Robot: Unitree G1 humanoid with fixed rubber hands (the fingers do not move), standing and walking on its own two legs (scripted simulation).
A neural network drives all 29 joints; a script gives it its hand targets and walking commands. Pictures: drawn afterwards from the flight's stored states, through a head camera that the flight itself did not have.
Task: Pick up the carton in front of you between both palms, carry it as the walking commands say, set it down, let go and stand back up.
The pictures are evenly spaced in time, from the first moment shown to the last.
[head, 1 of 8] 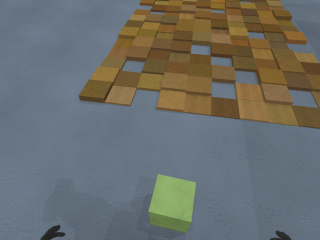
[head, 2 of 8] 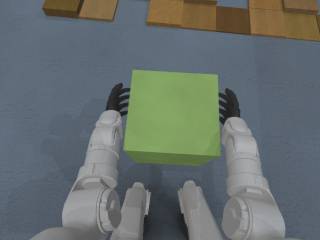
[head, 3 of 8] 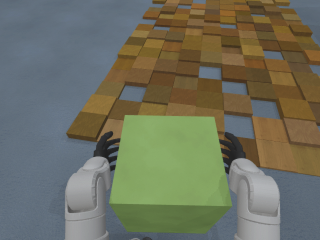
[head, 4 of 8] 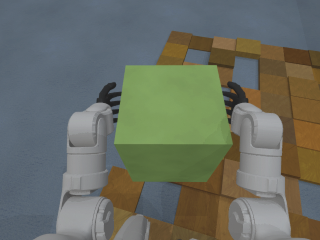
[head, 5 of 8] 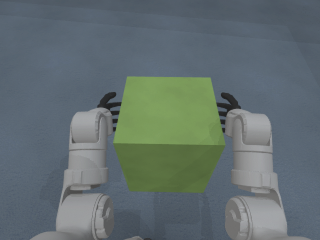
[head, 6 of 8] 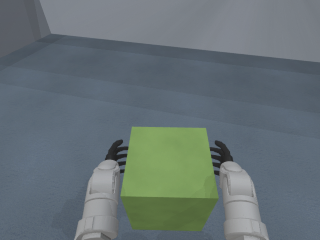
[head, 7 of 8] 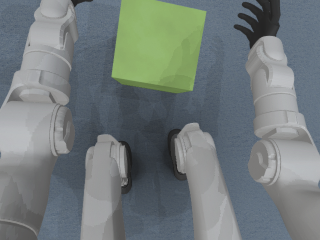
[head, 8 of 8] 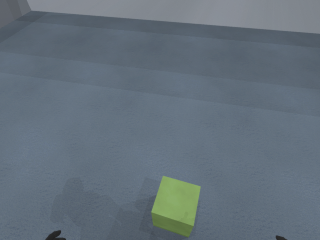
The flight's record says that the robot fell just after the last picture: no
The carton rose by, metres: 0.79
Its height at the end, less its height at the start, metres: +0.00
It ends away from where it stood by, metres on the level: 6.06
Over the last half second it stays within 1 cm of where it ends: yes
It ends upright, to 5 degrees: yes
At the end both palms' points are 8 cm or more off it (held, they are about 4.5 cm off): yes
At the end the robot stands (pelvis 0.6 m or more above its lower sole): yes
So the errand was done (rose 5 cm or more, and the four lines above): yes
